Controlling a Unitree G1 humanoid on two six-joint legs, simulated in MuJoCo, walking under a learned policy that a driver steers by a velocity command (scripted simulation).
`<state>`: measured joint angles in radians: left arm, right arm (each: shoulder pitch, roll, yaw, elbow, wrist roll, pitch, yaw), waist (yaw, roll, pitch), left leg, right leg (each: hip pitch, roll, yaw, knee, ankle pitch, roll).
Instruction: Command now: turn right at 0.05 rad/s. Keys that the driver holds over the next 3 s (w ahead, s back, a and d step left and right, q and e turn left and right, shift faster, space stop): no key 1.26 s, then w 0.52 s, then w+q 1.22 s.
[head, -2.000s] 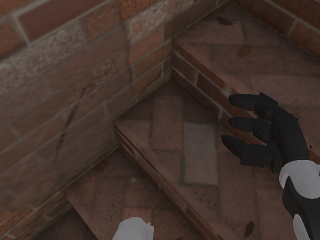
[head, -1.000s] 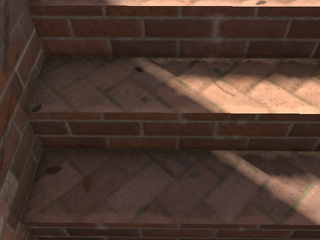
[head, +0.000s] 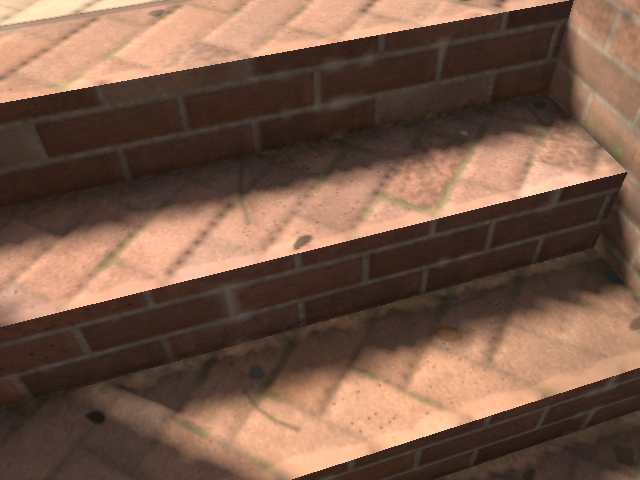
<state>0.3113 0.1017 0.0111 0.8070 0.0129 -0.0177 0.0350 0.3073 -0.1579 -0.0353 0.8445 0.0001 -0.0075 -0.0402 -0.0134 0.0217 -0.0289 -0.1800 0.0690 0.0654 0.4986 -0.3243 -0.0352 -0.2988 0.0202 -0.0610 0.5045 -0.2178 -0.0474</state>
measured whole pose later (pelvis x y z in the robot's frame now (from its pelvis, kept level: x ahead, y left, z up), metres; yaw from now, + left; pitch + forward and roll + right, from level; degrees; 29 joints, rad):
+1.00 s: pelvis -0.01 +0.02 +0.00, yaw +1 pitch -1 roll +0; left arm 0.37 0.13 0.00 0.99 -0.01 0.00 0.05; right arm 0.39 -0.11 0.02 0.97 0.00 -0.03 -0.06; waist 0.01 -0.03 0.01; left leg -0.14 0.02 0.06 0.44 -0.28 0.00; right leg -0.25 -0.02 -0.04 0.45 -0.18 -0.01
